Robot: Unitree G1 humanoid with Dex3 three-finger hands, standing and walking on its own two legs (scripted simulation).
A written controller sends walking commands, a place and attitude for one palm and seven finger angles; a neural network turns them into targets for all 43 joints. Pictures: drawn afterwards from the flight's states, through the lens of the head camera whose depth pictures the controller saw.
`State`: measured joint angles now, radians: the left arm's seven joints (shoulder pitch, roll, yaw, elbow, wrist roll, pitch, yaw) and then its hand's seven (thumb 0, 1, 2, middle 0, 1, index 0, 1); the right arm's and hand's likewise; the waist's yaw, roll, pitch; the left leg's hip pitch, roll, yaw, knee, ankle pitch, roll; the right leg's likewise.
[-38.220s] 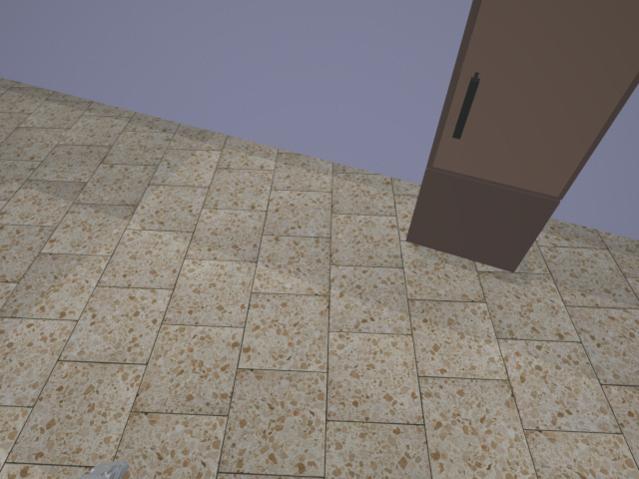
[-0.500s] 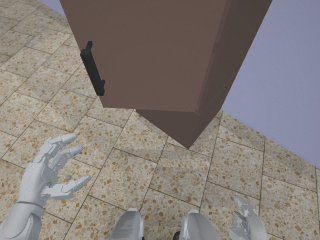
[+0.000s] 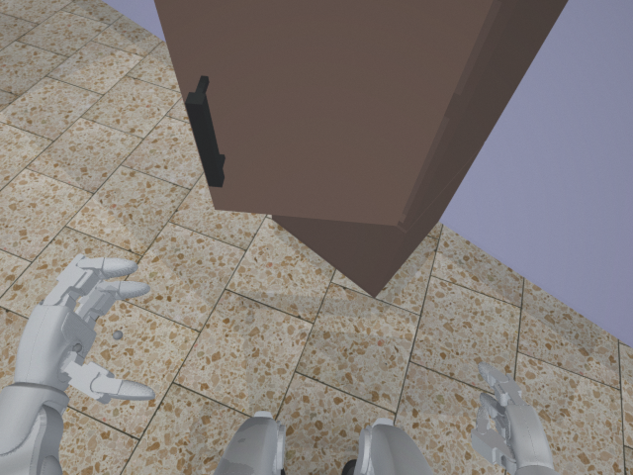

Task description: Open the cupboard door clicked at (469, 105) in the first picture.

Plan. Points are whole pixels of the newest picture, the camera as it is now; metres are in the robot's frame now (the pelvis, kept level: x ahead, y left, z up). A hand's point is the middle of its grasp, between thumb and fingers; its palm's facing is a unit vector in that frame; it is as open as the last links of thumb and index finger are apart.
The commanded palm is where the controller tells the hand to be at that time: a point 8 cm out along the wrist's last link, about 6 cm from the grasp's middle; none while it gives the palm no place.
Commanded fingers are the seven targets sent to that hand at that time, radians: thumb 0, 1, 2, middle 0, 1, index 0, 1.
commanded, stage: raise the hand with hooked fingers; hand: left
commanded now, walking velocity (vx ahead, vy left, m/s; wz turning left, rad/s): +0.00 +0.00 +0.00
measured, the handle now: (210, 135) +0.59 +0.22 +0.01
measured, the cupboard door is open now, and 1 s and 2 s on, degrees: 36 36 36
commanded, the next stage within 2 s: move the hooked fingers beside the handle in 0.82 s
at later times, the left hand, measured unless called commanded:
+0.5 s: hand (100, 306) +0.29 +0.28 +0.03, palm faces -0.03 -1.00 -0.05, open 14.0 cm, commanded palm +0.27 +0.32 +0.03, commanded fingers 0.00 -0.50 0.30 -0.30 -1.20 -0.30 -1.20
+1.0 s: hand (108, 305) +0.29 +0.27 +0.03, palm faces -0.01 -1.00 -0.06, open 14.0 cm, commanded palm +0.28 +0.32 +0.03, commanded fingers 0.00 -0.50 0.30 -0.30 -1.20 -0.30 -1.20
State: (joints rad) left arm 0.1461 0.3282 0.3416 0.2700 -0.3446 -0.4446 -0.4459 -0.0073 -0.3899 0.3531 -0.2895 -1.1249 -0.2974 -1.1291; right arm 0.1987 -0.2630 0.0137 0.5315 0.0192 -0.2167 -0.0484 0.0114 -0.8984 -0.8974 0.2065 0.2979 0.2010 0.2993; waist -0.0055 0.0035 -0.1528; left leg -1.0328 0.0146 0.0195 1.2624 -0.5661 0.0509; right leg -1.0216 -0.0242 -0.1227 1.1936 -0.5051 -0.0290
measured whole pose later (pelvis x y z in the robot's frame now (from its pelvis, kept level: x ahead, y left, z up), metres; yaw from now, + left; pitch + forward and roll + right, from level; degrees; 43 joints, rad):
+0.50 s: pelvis +0.00 +0.01 +0.00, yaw -1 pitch +21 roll -4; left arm 0.02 0.41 0.44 0.38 -0.38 -0.39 -0.54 -0.01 -0.50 0.31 -0.30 -1.20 -0.30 -1.20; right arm 0.25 -0.29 0.02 0.55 0.03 -0.20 -0.04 0.01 -0.90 -0.90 0.21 0.30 0.20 0.30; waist -0.02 0.01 -0.15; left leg -1.08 0.02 0.02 1.28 -0.57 0.06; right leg -1.07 -0.02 -0.12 1.19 -0.50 -0.02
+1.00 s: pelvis +0.00 +0.00 +0.00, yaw +0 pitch +21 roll -3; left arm 0.02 0.40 0.43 0.39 -0.37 -0.41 -0.53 -0.01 -0.50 0.30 -0.30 -1.20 -0.31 -1.20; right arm 0.23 -0.28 0.03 0.53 0.03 -0.19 -0.05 0.01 -0.90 -0.90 0.21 0.30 0.20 0.30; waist -0.02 0.01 -0.15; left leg -1.08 0.02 0.01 1.28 -0.58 0.05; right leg -1.06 -0.02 -0.13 1.20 -0.51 -0.03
